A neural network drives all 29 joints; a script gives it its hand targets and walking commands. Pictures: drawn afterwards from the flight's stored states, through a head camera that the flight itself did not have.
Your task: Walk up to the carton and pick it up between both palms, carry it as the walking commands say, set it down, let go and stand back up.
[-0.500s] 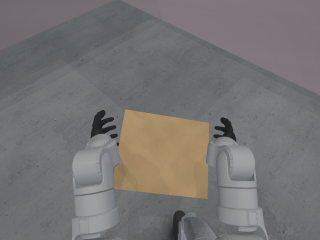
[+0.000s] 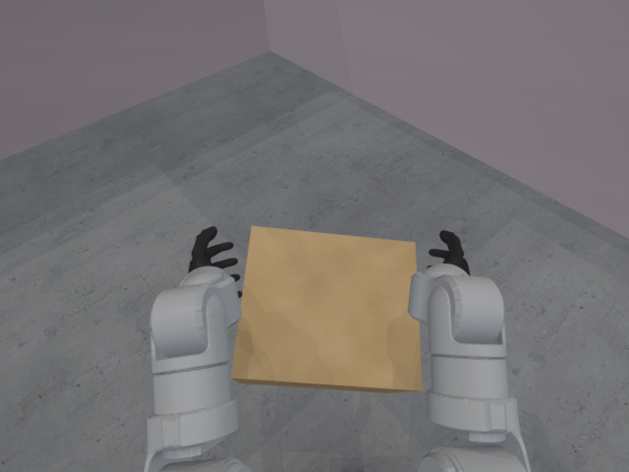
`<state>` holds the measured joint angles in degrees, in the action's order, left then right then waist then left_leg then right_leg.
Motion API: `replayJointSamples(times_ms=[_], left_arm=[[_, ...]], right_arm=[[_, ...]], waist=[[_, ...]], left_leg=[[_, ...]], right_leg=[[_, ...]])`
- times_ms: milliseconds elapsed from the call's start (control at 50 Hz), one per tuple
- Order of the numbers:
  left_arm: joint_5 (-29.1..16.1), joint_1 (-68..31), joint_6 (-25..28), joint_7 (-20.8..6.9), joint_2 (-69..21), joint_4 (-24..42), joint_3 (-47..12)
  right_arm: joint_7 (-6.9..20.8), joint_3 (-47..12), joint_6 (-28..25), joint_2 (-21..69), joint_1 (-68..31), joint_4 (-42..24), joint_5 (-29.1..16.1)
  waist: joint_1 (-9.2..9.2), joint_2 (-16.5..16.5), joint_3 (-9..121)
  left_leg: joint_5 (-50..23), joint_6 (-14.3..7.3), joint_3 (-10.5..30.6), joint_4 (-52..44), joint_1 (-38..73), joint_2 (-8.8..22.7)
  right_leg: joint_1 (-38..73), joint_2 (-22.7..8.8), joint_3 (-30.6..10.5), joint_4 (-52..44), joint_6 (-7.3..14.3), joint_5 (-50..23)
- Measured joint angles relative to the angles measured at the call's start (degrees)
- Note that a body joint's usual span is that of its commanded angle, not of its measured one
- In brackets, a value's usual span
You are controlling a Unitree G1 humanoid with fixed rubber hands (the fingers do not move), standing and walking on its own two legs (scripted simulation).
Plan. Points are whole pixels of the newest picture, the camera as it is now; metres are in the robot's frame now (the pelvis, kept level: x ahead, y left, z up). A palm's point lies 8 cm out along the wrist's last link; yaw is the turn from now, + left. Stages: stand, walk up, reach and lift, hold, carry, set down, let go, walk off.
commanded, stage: carry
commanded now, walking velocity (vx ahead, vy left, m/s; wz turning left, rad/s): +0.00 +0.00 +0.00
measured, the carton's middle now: (323, 315) +0.34 -0.01 -0.03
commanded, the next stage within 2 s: none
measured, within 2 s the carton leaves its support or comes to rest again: neither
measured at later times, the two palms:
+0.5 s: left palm (201, 307) +0.29 +0.12 +0.11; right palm (457, 301) +0.28 -0.16 +0.10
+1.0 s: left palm (210, 348) +0.26 +0.12 +0.07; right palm (464, 331) +0.26 -0.17 +0.06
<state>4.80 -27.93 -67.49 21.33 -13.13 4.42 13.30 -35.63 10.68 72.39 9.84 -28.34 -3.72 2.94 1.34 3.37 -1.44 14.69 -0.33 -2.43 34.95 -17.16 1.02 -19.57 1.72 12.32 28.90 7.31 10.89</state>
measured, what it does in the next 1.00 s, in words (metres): stands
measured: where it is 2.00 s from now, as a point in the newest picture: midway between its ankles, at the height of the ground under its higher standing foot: outside the picture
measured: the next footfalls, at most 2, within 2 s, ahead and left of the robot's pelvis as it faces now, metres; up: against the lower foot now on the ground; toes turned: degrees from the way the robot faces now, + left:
none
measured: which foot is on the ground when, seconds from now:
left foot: down 0.00-1.00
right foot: down 0.00-1.00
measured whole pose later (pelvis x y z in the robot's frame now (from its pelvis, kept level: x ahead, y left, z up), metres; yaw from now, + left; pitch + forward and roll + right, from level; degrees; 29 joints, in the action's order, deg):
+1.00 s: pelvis -0.04 -0.02 +0.00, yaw +0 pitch -1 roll +1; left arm 14.9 -26.0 -52.2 12.1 -12.4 -21.2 20.8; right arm -21.6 17.0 54.1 9.7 -27.7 22.2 10.1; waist 0.5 2.5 6.7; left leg 23.0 -0.6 -2.7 38.6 -17.6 0.7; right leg -21.4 1.6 12.4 29.4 8.7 8.2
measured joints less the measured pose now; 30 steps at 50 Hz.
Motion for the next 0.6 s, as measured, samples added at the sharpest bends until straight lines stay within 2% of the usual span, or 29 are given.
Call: replayJointSamples(times_ms=[80,160,600], left_arm=[[0.00,0.02,-0.26,0.14,0.00,-1.05,0.63],[0.00,-0.03,-0.52,1.52,0.00,-2.28,0.67],[1.27,-0.05,0.34,2.31,0.00,-11.94,2.01]], right_arm=[[0.00,0.01,-0.18,0.01,0.01,1.63,0.00],[0.02,0.02,-0.27,0.01,0.01,3.64,0.00],[-0.56,1.83,-2.11,0.01,0.01,12.19,0.30]], waist=[[-0.79,-0.82,2.65],[-1.43,-0.82,4.08],[-1.17,-0.82,8.11]], left_leg=[[4.13,-0.31,-0.02,-0.37,0.00,0.02],[4.44,-0.31,-0.03,-0.37,-0.01,0.02],[2.38,-0.31,-0.26,-0.37,-0.02,0.02]], right_leg=[[-0.73,0.01,0.00,0.54,-0.42,0.73],[-0.75,0.01,0.00,0.54,-0.43,0.74],[-0.78,-0.13,0.00,0.54,-0.25,-1.15]])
